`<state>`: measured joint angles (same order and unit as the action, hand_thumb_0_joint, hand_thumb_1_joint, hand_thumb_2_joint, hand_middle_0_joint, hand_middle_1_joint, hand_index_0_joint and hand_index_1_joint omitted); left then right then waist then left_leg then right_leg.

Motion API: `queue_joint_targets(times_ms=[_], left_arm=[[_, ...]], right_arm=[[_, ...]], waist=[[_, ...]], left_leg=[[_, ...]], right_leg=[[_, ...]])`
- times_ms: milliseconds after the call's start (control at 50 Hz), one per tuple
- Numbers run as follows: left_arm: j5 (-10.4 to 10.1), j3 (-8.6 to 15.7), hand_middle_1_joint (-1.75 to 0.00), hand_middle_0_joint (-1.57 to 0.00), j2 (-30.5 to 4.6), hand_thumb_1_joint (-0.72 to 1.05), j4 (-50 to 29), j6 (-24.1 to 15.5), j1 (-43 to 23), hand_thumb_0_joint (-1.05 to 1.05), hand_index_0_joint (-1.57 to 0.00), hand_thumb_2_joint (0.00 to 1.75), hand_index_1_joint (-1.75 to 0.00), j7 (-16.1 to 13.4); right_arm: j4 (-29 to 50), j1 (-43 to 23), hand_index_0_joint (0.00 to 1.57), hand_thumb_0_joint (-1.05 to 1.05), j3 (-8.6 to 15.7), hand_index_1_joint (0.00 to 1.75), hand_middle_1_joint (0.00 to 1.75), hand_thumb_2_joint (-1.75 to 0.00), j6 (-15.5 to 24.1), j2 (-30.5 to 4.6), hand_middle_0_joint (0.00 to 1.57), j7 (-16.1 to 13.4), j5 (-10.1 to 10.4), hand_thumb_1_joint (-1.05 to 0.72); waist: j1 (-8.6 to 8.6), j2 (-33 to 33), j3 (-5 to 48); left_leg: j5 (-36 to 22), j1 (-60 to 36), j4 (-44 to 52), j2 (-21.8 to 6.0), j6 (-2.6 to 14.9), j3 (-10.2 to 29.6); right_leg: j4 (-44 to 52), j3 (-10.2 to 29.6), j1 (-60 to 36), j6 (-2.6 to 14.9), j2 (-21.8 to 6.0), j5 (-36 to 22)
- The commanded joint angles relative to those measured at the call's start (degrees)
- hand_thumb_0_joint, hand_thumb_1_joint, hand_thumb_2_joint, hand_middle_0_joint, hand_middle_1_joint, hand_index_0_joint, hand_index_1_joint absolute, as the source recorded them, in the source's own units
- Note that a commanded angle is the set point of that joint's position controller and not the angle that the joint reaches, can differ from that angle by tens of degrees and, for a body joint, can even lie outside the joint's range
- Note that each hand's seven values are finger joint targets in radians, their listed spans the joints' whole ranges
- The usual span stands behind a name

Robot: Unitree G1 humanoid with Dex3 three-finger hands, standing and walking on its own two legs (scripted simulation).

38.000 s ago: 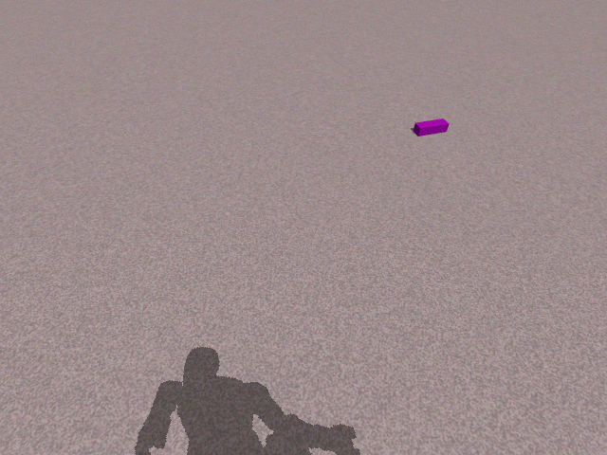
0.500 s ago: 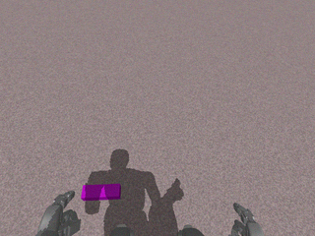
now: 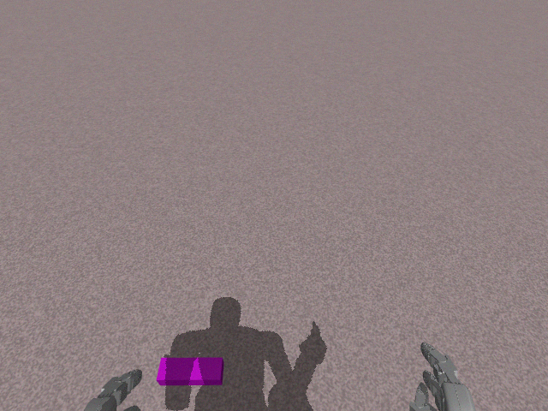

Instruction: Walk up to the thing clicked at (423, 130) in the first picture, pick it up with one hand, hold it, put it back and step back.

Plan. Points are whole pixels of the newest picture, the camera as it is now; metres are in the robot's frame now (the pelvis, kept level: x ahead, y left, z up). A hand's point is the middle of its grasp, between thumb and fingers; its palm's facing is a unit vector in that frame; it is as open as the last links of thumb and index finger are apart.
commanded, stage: home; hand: left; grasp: from above
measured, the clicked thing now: (191, 371) +0.44 +0.26 -0.68
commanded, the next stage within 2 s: stand in 1.74 s
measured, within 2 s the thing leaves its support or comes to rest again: neither
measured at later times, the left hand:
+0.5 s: hand out of the picture +0.17 +0.18 -0.05, palm faces +0.04 -0.98 -0.20, open 7.4 cm
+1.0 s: hand out of the picture +0.16 +0.18 -0.05, palm faces +0.04 -0.98 -0.20, open 7.4 cm
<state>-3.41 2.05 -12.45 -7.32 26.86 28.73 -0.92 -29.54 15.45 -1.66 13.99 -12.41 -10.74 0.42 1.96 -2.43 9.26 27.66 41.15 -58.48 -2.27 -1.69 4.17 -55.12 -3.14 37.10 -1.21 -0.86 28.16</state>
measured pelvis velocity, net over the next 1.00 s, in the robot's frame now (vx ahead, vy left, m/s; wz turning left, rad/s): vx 0.00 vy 0.01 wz -0.01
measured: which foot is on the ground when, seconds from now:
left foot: down 0.00-1.00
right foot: down 0.00-1.00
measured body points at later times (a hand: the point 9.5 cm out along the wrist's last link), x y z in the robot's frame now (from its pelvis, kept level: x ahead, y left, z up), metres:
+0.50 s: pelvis +0.00 +0.00 +0.00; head +0.03 +0.01 +0.45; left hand +0.16 +0.23 -0.03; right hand +0.16 -0.24 -0.07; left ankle +0.01 +0.13 -0.68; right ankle -0.01 -0.13 -0.68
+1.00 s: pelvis +0.00 +0.01 +0.00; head +0.02 +0.01 +0.45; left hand +0.16 +0.23 -0.03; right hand +0.16 -0.24 -0.06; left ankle +0.01 +0.13 -0.68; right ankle -0.01 -0.13 -0.68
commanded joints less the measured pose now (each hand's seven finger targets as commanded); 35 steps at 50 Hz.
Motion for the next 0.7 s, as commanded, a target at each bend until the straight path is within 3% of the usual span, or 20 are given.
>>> queue_joint_targets(times_ms=[0, 100, 680], left_arm=[[0.8, 3.6, -0.3, -0.2, -6.1, 0.9, -11.9, -3.6, -1.7, 0.0, -0.2, 0.9, -0.3, -0.3], [1.0, 3.5, -0.3, -0.2, -6.0, 0.9, -11.6, -3.6, -1.4, 0.0, -0.2, 0.9, -0.3, -0.5], [0.8, 3.1, -0.3, -0.2, -6.0, 0.9, -11.3, -3.6, -0.8, 0.0, -0.2, 0.9, -0.3, -0.5]], right_arm=[[8.2, -3.0, 0.2, 0.0, 2.7, 0.3, 0.3, -0.9, 3.2, -7.0, 0.2, -0.4, -0.3, -0.9], [8.1, -3.0, 0.2, 0.0, 2.7, 0.3, 0.3, -0.9, 3.1, -7.1, 0.2, -0.3, -0.3, -0.9], [7.7, -2.9, 0.2, 0.0, 3.1, 0.3, 0.3, -0.9, 2.6, -7.1, 0.2, -0.3, -0.2, -0.9]], waist=[[0.81, 0.2, 4.9], [0.62, -1.5, 4.9], [0.11, -0.5, 4.9]], left_leg=[[-12.1, -7.4, 8.5, 2.5, 2.31, -2.6], [-10.7, -7.6, 9.7, 2.3, 2.1, -2.0], [-14.4, -7.9, 9.3, 1.8, 1.94, -2.0]], right_leg=[[10.1, -0.7, -2.4, 0.43, 1.6, -12.7], [9.6, -1.0, -2.1, 0.81, 1.9, -11.0], [9.0, -1.2, -2.8, 0.86, 2.1, -13.8]])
